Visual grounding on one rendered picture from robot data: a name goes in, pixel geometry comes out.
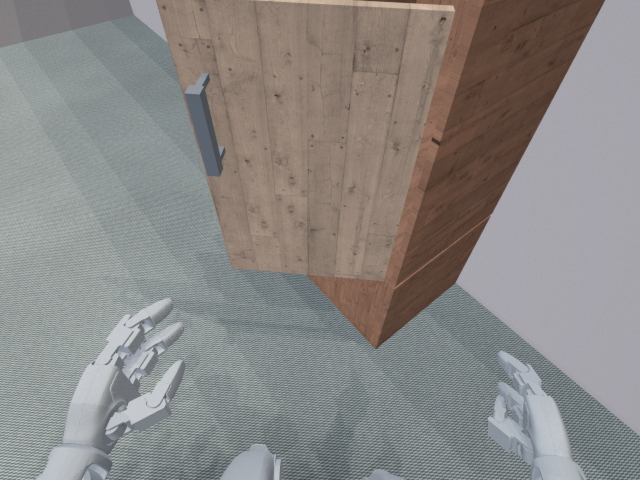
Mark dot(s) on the left robot thigh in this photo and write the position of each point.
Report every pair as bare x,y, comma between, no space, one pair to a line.
254,465

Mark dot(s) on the robot left forearm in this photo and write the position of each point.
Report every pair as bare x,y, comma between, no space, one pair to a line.
76,462

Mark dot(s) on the handle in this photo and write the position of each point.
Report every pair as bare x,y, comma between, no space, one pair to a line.
196,98

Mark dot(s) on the cupboard door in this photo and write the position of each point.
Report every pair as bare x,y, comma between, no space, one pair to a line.
321,106

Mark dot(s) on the left robot shin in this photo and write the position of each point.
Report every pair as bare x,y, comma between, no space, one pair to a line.
259,447

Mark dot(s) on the left robot hand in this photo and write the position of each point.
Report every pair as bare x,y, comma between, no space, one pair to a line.
93,419

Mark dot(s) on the right robot hand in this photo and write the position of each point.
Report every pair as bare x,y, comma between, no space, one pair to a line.
535,415

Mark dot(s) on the robot right forearm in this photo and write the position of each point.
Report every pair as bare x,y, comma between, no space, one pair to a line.
553,467

